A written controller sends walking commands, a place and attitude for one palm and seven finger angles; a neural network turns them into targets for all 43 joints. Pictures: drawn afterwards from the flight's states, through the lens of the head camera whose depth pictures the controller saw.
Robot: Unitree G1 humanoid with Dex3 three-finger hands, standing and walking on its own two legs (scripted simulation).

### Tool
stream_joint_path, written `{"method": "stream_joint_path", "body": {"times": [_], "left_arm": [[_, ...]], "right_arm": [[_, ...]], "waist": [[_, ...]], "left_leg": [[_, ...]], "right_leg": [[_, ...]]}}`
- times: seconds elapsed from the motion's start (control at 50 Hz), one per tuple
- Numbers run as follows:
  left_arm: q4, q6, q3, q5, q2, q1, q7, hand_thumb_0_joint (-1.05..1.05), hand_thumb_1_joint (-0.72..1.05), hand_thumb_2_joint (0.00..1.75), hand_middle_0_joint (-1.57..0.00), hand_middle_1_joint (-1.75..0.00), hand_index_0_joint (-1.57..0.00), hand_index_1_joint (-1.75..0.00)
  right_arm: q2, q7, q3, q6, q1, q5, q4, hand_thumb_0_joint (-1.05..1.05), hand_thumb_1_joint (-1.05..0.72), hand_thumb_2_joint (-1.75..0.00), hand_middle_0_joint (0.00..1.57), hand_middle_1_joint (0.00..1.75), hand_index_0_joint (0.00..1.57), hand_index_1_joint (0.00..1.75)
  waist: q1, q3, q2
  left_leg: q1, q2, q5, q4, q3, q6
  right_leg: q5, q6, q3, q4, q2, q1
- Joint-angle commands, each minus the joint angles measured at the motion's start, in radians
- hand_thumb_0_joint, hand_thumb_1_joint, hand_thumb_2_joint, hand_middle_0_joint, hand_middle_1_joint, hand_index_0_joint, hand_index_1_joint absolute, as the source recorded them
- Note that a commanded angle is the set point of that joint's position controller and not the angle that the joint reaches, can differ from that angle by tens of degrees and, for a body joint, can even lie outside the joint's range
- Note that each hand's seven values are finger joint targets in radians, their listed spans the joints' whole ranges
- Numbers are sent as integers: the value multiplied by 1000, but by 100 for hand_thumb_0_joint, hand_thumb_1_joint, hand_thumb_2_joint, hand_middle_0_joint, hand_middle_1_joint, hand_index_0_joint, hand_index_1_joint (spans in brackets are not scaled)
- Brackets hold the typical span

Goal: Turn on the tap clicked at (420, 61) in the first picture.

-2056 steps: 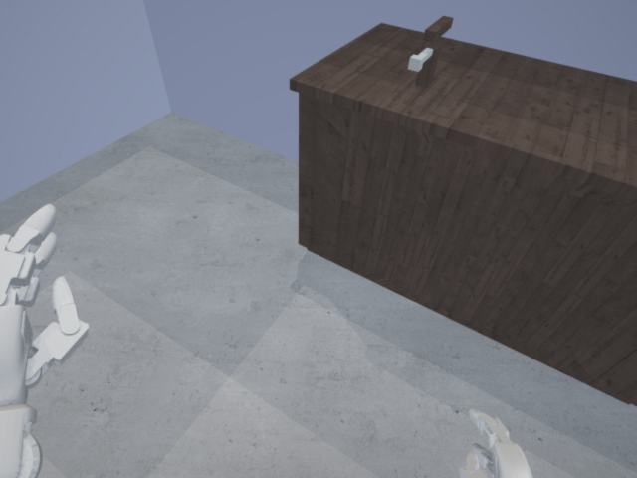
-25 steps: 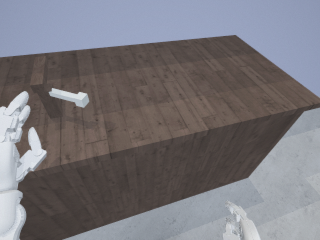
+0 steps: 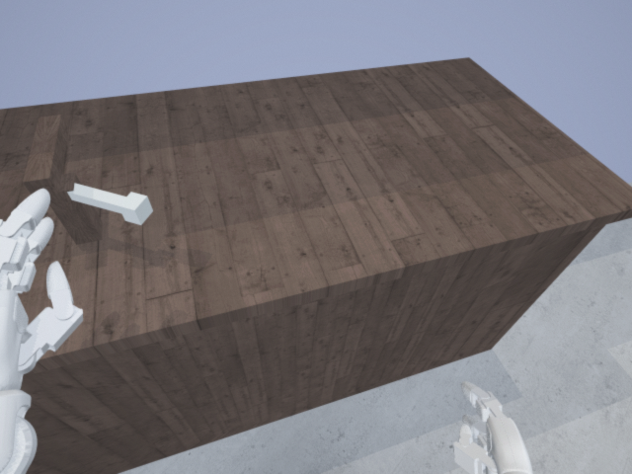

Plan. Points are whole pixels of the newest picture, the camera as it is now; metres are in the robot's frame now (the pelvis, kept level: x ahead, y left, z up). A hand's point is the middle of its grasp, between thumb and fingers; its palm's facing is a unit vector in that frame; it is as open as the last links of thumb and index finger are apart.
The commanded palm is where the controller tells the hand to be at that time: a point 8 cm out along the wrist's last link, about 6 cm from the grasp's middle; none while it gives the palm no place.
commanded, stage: come to a stop and stand still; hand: left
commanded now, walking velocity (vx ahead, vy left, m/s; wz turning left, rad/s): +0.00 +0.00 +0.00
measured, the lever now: (136, 208) +0.39 +0.28 +0.11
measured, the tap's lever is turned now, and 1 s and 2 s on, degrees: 55 55 55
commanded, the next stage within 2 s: look again from close up in 0.04 s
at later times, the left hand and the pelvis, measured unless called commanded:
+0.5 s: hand (72, 311) +0.21 +0.25 +0.16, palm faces +0.40 -0.83 -0.38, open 7.4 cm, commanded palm +0.15 +0.28 +0.17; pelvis +0.00 +0.00 +0.00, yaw +1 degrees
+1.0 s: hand (69, 356) +0.17 +0.23 +0.16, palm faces +0.59 -0.76 -0.27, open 7.4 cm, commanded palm +0.13 +0.26 +0.17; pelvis -0.03 -0.05 -0.02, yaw +5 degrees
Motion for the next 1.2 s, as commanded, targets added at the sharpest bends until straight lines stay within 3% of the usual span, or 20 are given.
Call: {"method": "stream_joint_path", "body": {"times": [0.0,0.44,0.46,0.48,0.5,0.52,0.54,0.56,0.58,0.62,0.66,0.72,0.76,0.8,0.84,0.94,1.02,1.06,1.1,1.18], "left_arm": [[-212,-55,90,-8,155,-92,22,0,90,90,-20,-30,-20,-30],[-213,-47,99,-7,165,-68,30,0,90,90,-20,-30,-20,-30],[-599,-230,337,23,971,-1004,51,0,90,90,-20,-30,-20,-30],[64,-15,299,134,426,-661,-7,0,90,90,-20,-30,-20,-30],[135,76,66,-1,157,-443,-48,0,90,90,-20,-30,-20,-30],[-82,105,84,-88,132,-441,-75,0,90,90,-20,-30,-20,-30],[8,167,104,-115,153,-273,-102,0,90,90,-20,-30,-20,-30],[43,223,6,-128,36,-138,-120,0,90,90,-20,-30,-20,-30],[-70,242,-44,-97,27,-165,-129,0,90,90,-20,-30,-20,-30],[-93,254,-8,-33,102,-121,-88,0,90,90,-20,-30,-20,-30],[-223,203,142,-15,264,-140,-22,0,90,90,-20,-30,-20,-30],[-258,96,155,-34,215,-193,50,0,90,90,-20,-30,-20,-30],[-287,43,188,-27,273,-297,94,0,90,90,-20,-30,-20,-30],[-186,42,102,-22,178,-306,104,0,90,90,-20,-30,-20,-30],[-122,73,68,-29,182,-349,80,0,90,90,-20,-30,-20,-30],[-119,185,-25,-39,171,-418,12,0,90,90,-20,-30,-20,-30],[-109,211,63,-70,210,-344,17,0,90,90,-20,-30,-20,-30],[-115,207,132,-85,247,-304,31,0,90,90,-20,-30,-20,-30],[-132,199,125,-99,209,-276,40,0,90,90,-20,-30,-20,-30],[-184,193,131,-114,179,-169,39,0,90,90,-20,-30,-20,-30]], "right_arm": [[-114,-9,-51,-45,-78,4,-160,0,-90,-90,20,30,20,30],[-116,-10,-55,-34,-74,10,-157,0,-90,-90,20,30,20,30],[-155,-70,152,-33,91,68,-289,0,-90,-90,20,30,20,30],[-89,-44,-38,-68,-4,-74,-99,0,-90,-90,20,30,20,30],[-125,7,-38,-71,-7,-27,-90,0,-90,-90,20,30,20,30],[-182,15,-60,-91,-28,-37,-104,0,-90,-90,20,30,20,30],[-186,13,-67,-95,-43,-20,-72,0,-90,-90,20,30,20,30],[-169,30,-40,-91,-101,2,-79,0,-90,-90,20,30,20,30],[-173,44,-32,-94,-134,3,-94,0,-90,-90,20,30,20,30],[-168,45,-28,-82,-178,7,-111,0,-90,-90,20,30,20,30],[-168,32,-30,-73,-208,0,-124,0,-90,-90,20,30,20,30],[-121,14,-21,-87,-203,-15,-119,0,-90,-90,20,30,20,30],[-116,3,-19,-97,-186,-12,-95,0,-90,-90,20,30,20,30],[-106,-3,-14,-110,-174,-14,-74,0,-90,-90,20,30,20,30],[-125,-18,-14,-110,-187,-8,-52,0,-90,-90,20,30,20,30],[-127,-61,-11,-122,-230,1,-45,0,-90,-90,20,30,20,30],[-121,-67,-20,-129,-241,4,-33,0,-90,-90,20,30,20,30],[-117,-63,-26,-126,-248,8,-26,0,-90,-90,20,30,20,30],[-111,-58,-27,-127,-238,9,-29,0,-90,-90,20,30,20,30],[-118,-52,-28,-134,-200,5,-42,0,-90,-90,20,30,20,30]], "waist": [[-7,-146,55],[-7,-114,61],[-75,1,285],[50,-296,212],[-28,-275,181],[14,-388,105],[55,-368,104],[55,-281,135],[54,-208,103],[39,-99,26],[46,-149,16],[42,-164,54],[34,-160,116],[14,-113,126],[3,-72,111],[9,-78,53],[43,-80,-26],[60,-93,-19],[59,-104,-20],[57,-181,-4]], "left_leg": [[23,53,170,-77,-46,-37],[-25,65,75,-111,-66,-30],[-228,37,10,-67,-81,-8],[70,53,378,-52,-61,-53],[196,68,605,-29,-71,-142],[269,64,670,-5,-73,-132],[261,66,643,-3,-54,-116],[211,62,571,-15,-41,-118],[131,61,473,-22,-44,-94],[-2,50,207,-41,-52,-53],[-38,35,77,-38,-49,-41],[-60,21,-1,1,-45,-37],[-75,14,-87,17,-42,-36],[-105,6,-173,29,-47,-31],[-128,-5,-266,38,-50,-21],[-114,-15,-209,91,-46,-14],[-146,6,-146,125,-62,-27],[-153,13,-125,137,-66,-34],[-151,18,-88,131,-69,-31],[-127,11,44,141,-60,-22]], "right_leg": [[213,-25,30,-29,-37,63],[133,-21,23,-29,-35,79],[-117,37,10,46,-3,-3],[77,-65,-55,106,8,104],[106,-65,-115,86,51,-53],[154,-48,-105,92,37,-22],[154,-46,-102,84,30,-8],[134,-43,-112,81,33,-26],[157,-43,-128,78,18,-38],[65,-39,-138,95,17,-61],[-10,-37,-122,111,22,-53],[-103,-34,-108,133,23,-115],[-167,-31,-86,129,19,-146],[-222,-29,-72,117,7,-174],[-298,-23,-42,76,-12,-183],[-428,-17,42,-3,-53,-160],[-439,-2,105,-29,-92,-118],[-398,9,120,-27,-104,-98],[-303,11,98,-2,-103,-84],[32,21,60,78,-95,-28]]}}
